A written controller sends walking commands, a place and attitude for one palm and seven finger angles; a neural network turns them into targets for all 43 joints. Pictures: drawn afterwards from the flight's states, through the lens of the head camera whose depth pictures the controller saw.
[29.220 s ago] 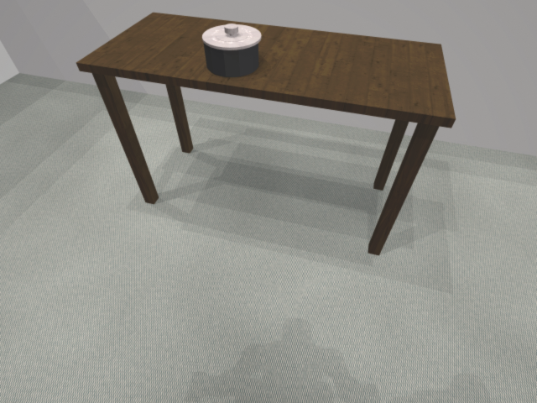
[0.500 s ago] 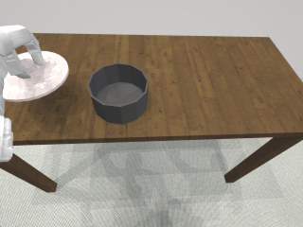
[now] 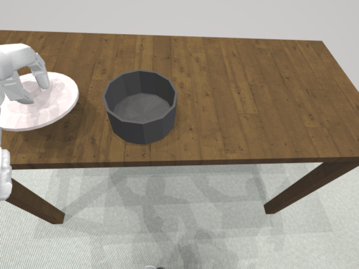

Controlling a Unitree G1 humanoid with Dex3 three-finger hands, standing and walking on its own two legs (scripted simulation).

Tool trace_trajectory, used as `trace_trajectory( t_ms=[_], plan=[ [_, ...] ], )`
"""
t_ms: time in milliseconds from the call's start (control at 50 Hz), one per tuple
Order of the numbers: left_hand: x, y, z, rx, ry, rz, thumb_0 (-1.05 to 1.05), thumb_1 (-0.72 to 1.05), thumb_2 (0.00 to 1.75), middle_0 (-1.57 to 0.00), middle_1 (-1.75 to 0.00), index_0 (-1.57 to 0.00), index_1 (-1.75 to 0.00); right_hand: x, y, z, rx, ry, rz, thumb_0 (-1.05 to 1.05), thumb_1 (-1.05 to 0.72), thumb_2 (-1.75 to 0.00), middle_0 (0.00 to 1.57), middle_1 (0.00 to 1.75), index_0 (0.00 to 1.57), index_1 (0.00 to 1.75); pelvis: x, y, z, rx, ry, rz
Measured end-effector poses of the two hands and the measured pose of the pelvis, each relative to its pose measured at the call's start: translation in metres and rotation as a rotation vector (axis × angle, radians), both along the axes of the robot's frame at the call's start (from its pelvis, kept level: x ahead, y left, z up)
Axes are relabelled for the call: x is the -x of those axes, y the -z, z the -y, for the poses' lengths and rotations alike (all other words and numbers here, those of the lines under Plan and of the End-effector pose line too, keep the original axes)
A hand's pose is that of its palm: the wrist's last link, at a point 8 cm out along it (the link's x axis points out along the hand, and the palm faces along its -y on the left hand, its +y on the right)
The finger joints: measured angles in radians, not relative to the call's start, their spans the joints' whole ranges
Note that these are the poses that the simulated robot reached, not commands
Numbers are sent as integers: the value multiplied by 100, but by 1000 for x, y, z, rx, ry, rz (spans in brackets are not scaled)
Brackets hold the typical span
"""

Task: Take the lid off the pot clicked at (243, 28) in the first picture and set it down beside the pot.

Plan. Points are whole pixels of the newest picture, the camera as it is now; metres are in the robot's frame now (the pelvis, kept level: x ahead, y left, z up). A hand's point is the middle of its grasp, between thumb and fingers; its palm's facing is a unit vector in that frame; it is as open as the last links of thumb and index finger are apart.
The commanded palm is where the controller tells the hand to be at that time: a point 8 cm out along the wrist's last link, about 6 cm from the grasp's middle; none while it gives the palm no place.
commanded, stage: lower the lid onto the table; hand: left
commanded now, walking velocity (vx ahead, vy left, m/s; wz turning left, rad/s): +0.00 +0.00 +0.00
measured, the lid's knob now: (28, 90) +0.49 +0.32 +0.10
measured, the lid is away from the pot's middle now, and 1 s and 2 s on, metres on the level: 0.24 0.23 0.24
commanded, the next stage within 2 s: open the fingers wide in 1.16 s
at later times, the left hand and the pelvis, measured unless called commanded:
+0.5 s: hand (35, 93) +0.47 +0.30 +0.10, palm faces -0.47 -0.11 -0.88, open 7.1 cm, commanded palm +0.51 +0.30 +0.17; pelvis +0.00 +0.00 -0.01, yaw -1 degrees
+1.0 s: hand (40, 105) +0.47 +0.30 +0.07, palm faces -0.48 -0.12 -0.87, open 7.1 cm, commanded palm +0.52 +0.30 +0.13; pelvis -0.01 -0.01 -0.02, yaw -2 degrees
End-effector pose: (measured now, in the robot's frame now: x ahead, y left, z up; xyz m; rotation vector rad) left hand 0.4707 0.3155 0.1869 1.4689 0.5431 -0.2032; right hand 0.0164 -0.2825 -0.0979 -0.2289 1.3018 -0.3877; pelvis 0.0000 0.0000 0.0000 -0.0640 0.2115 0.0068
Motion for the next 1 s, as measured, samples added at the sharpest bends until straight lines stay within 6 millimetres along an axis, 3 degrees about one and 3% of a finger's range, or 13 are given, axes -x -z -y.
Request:
trace_trajectory(
  t_ms=[240, 580, 1000],
  plan=[
    [-6, 13, 15, 0, 29, 4, 1, 30, 59, -73, -96, -73, -96, 11, 3, -4, 0, 12, 2, 1, -90, -90, 21, 30, 20, 30, 4, 2, -1, 1, 8, -9],
    [-10, 33, 11, 15, 2, -12, 1, 30, 59, -72, -96, -73, -96, 48, 2, 2, 28, 79, -82, 1, -90, -90, 21, 30, 20, 30, 3, 6, 4, 3, 24, -35],
    [-7, 62, 10, 18, 13, -35, 1, 30, 59, -72, -95, -73, -96, 38, 9, 6, 49, 78, -65, 0, -90, -90, 21, 30, 20, 30, 6, 15, 9, 13, 24, -65]
  ],
)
